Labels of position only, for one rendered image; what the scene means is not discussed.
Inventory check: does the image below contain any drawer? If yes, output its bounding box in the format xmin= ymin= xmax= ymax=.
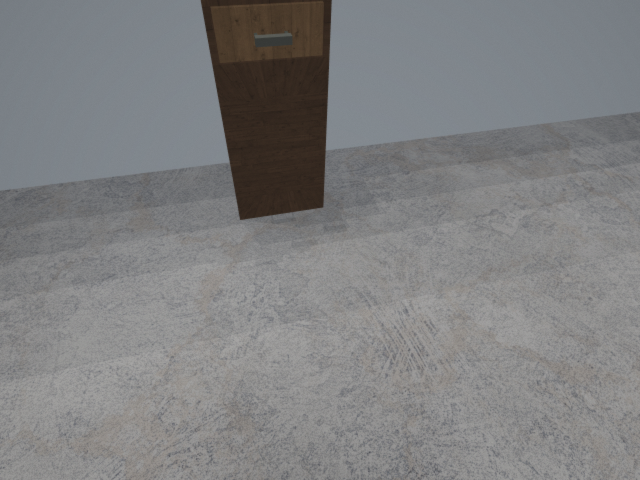
xmin=211 ymin=1 xmax=324 ymax=63

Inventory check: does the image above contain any cabinet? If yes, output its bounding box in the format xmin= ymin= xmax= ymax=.
xmin=201 ymin=0 xmax=332 ymax=220

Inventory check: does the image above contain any handle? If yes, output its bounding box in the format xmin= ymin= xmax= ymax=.
xmin=254 ymin=31 xmax=293 ymax=47

